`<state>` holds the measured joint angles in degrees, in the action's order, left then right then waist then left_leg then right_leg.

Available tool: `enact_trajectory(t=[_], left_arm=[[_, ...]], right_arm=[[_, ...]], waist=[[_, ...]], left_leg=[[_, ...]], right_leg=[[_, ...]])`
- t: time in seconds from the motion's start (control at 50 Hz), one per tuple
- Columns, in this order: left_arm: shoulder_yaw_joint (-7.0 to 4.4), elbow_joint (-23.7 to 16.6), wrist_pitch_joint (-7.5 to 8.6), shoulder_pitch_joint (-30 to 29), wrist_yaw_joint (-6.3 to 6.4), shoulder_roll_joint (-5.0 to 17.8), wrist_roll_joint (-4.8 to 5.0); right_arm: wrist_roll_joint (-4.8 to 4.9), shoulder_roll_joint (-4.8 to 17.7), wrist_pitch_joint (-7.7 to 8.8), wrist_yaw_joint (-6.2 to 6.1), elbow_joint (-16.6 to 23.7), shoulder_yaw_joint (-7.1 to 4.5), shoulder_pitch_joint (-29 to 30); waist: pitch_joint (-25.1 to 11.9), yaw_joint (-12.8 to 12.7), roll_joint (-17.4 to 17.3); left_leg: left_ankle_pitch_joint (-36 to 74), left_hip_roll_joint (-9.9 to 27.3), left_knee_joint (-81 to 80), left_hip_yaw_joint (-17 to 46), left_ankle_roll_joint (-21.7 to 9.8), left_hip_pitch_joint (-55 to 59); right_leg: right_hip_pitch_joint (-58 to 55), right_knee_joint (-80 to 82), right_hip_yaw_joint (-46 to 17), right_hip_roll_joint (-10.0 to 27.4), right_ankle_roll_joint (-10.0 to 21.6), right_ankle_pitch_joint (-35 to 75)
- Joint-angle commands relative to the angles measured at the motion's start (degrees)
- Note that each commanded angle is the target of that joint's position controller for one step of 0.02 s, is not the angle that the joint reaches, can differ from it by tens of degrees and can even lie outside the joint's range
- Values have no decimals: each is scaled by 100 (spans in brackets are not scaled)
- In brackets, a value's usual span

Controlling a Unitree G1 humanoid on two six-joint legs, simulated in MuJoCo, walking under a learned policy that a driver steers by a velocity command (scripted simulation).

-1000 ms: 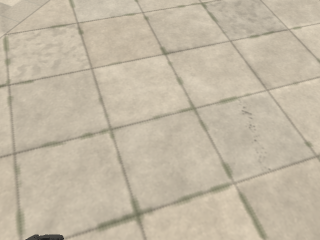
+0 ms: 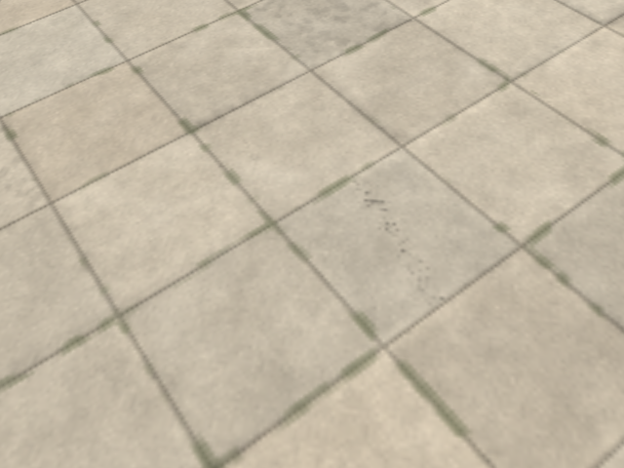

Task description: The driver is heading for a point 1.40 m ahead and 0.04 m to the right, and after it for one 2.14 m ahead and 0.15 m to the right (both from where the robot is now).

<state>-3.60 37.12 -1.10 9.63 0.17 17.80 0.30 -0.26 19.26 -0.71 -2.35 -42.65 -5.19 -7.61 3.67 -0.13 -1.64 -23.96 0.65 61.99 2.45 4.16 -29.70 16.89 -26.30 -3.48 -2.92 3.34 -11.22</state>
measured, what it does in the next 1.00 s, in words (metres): steps on the spot: left foot, then right foot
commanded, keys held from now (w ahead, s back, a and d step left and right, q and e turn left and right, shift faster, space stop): e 0.16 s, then no key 0.18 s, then w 0.18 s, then no key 0.40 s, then w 0.08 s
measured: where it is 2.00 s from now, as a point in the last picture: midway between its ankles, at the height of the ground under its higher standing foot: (398, 406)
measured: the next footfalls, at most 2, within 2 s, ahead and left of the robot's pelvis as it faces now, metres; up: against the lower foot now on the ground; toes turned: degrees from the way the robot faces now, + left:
left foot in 0.28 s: +0.08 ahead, +0.14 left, +0.00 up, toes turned -14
right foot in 0.62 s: +0.07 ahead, -0.12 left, +0.00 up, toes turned -12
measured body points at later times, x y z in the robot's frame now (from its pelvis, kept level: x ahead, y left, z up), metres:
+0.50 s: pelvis +0.02 +0.03 +0.00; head +0.04 +0.04 +0.45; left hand +0.23 +0.27 -0.10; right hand +0.07 -0.27 -0.10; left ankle +0.04 +0.15 -0.74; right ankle -0.03 -0.10 -0.69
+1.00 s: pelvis +0.09 -0.01 -0.01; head +0.10 -0.01 +0.44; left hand +0.25 +0.22 -0.13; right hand +0.17 -0.31 -0.11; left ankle +0.13 +0.11 -0.74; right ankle +0.01 -0.11 -0.74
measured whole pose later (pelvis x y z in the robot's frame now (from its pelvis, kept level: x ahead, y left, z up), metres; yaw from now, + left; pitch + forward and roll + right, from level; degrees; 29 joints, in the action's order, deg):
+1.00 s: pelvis +0.09 -0.01 -0.01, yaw -12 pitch -1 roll +0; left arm -1.1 44.6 0.5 12.7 0.1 14.4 -0.4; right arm 0.3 15.9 -0.5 -1.1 -42.7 -1.8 -10.5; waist 1.3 -0.6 0.3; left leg -14.9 1.7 30.7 0.1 0.8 -15.0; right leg 7.2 -28.3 -1.0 -2.0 1.6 -20.6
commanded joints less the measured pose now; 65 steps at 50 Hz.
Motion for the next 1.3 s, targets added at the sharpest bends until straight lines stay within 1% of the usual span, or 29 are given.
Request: enact_trajectory(t=[0.02, 0.16, 0.26, 0.28, 0.3, 0.32, 0.34, 0.38, 0.42, 0.54, 0.6, 0.62, 0.64, 0.66, 0.68, 0.72, 0.86, 0.92, 0.94, 0.96, 0.98, 1.02, 1.08, 1.14, 1.16, 1.18, 1.2, 1.24, 1.3], left_arm=[[-278, -430, 59, -133, 107, 986, 16], [-333, -506, -41, -156, 94, 1114, 19], [-202, -496, -112, -234, 109, 834, 82], [-116, -480, -90, 12, 110, 585, -1], [-104, -545, -42, 216, 103, 499, 1], [-212, -522, -1, 70, 131, 887, -67], [-321, -449, -5, 64, 137, 1132, -5], [-266, -298, -71, 157, 138, 843, -19], [-143, -290, -38, 28, 66, 533, 8], [-16, -346, 293, -411, -55, 312, 63], [-47, -89, 331, 215, -37, 320, -6], [-68, -76, 307, 481, 19, 467, -34], [-113, -91, 248, 813, 93, 835, -81], [-136, -18, 205, 584, 60, 953, -143], [-75, -109, 218, 440, 37, 667, -103], [-50, 7, 255, 503, 24, 675, -106], [26, 188, 170, 12, 68, 449, -86], [57, 378, 169, 139, 37, 367, 24], [77, 447, 212, 328, 23, 301, -79], [65, 476, 248, 617, -7, 306, -129], [92, 489, 258, 517, -7, 278, -102], [86, 395, 303, 246, -11, 216, 26], [62, 255, 463, 245, -60, 182, 71], [0, 586, 570, 963, -154, 255, 73], [-79, 773, 590, 1417, -158, 490, 53], [-247, 900, 586, 1800, -181, 1071, 83], [-246, 840, 578, 1909, -181, 993, 36], [-143, 859, 587, 2017, -150, 649, -27], [-17, 919, 455, 1904, -93, 364, 16]], right_arm=[[5, 394, 84, -17, 378, -91, -47], [61, 411, 201, 98, 507, -70, 108], [24, 383, 322, 225, 422, -70, -356], [-90, 692, 319, 200, 503, -110, -385], [-202, 1064, 265, 185, 505, -159, -126], [-238, 720, 286, 190, 568, -83, -122], [-171, 625, 299, 180, 595, -40, -49], [26, 506, 301, 146, 502, 6, -92], [85, 521, 268, 113, 360, 28, -363], [94, 769, 214, 114, 296, -32, -734], [122, 568, 182, 154, 288, 68, -601], [54, 279, 237, 177, 312, 174, -578], [-151, -123, 304, 210, 418, 309, -535], [-76, -119, 328, 168, 552, 316, -594], [-32, 301, 307, 130, 529, 229, -382], [8, 504, 233, 108, 415, 108, -411], [48, 94, 131, 157, 267, 222, -427], [-38, 191, 118, 138, 275, 222, -416], [-66, 446, 104, 88, 306, 173, -473], [24, 804, 73, 59, 270, 66, -414], [125, 675, 44, 77, 262, 49, -411], [96, 479, 103, 110, 220, 102, -582], [147, 664, 314, 178, 131, 65, -946], [182, 538, 302, 183, 513, 119, 154], [152, 234, 345, 195, 728, 207, 586], [99, 80, 470, 208, 959, 254, 686], [94, 335, 556, 202, 958, 194, 648], [268, 292, 612, 277, 892, 179, 377], [212, 20, 626, 462, 1045, 266, 724]], waist=[[-851, 22, 864], [-743, -112, 1068], [-927, 128, 954], [-1034, -12, 245], [-712, -373, -1065], [-731, -94, -1144], [-623, -65, -834], [-566, -43, -610], [-327, 122, -832], [-177, 386, -887], [-453, -65, -662], [-831, -156, -476], [-1184, -140, 584], [-990, 35, 1586], [-624, -159, 1237], [-387, -172, 1077], [-638, 30, 931], [-604, 154, 601], [-765, 75, 302], [-752, -192, -298], [-646, -21, -400], [-31, 139, -509], [110, 109, -1118], [-93, -490, -701], [-71, -671, -48], [-79, -641, 1226], [43, -763, 1451], [-3, -556, 734], [171, -457, 630]], left_leg=[[343, -18, -613, 212, 90, -201], [303, -251, -2075, 316, 43, 531], [1645, -51, -4056, 204, -288, 1847], [2219, 835, -4305, 1013, -595, 2348], [3145, 1631, -4416, 2042, -1397, 2278], [3082, 2128, -4539, 2573, -2054, 1952], [2899, 1963, -4514, 2328, -2064, 1916], [795, 1409, -4682, 1814, -1617, 2197], [-331, 1158, -4990, 1684, -1495, 2383], [317, 1084, -4989, 1258, -1566, 2034], [2009, 949, -4357, 964, -1320, 1663], [1970, 766, -3966, 749, -951, 1380], [816, 285, -2850, 203, -484, 787], [-398, 89, -2670, -87, -252, 508], [-764, 184, -2116, -66, -76, 277], [-897, 220, -1263, -24, 29, -193], [730, 159, -2477, -282, 20, 1311], [2514, 183, -3919, -169, -239, 2224], [3288, 476, -3811, 139, -348, 2694], [2741, 505, -3362, 106, -613, 2828], [1130, 444, -3392, 191, -871, 2613], [-961, 740, -3981, 946, -1199, 2078], [-1010, 1647, -4680, 2426, -1786, 2051], [52, 1077, -4213, 1239, -1245, 1097], [953, 482, -3091, 373, -863, 480], [1072, -195, -1720, -482, -489, -656], [-640, -177, -749, -291, -411, -1685], [-749, 178, 420, 38, -584, -2771], [190, 487, 16, -221, -622, -2929]], right_leg=[[-863, 742, -1510, 1325, 1030, 1519], [-492, 625, -2267, 1209, 985, 611], [-377, -12, -2270, 891, 503, 899], [37, -648, -1830, 519, 152, -96], [831, -1373, -780, -380, -190, -1663], [916, -2508, -622, -216, -473, -2560], [1041, -3252, -674, -155, -572, -2421], [1417, -3462, -602, -8, -707, -1709], [1683, -3082, -233, 70, -759, -1344], [435, -881, 479, 151, -487, -1316], [-1068, 772, 505, 63, -297, 248], [-1875, 759, 22, 506, -209, 715], [-2554, 616, -1050, 1507, 13, 2317], [-1872, 706, -1696, 2074, 736, 1928], [-1721, 910, -1786, 1977, 1014, 1431], [-1740, 971, -1628, 1871, 1009, 1648], [-1048, 535, -425, 1298, 785, 3860], [-773, 450, -464, 1126, 425, 2421], [-568, 409, -381, 897, 200, 973], [-258, 391, -88, 461, 67, -343], [-50, 130, 184, 206, -7, -1378], [589, -481, 316, 145, 28, -2125], [848, -1085, 379, 195, 150, -1733], [-720, 150, 225, 354, 432, -1085], [-1381, 639, -573, 753, 572, -1130], [-2413, 1027, -1916, 1567, 893, -161], [-2899, 1103, -2639, 2196, 1332, 1101], [-3555, 925, -2305, 2278, 1401, 1595], [-3248, 1292, -1298, 1917, 953, 2107]])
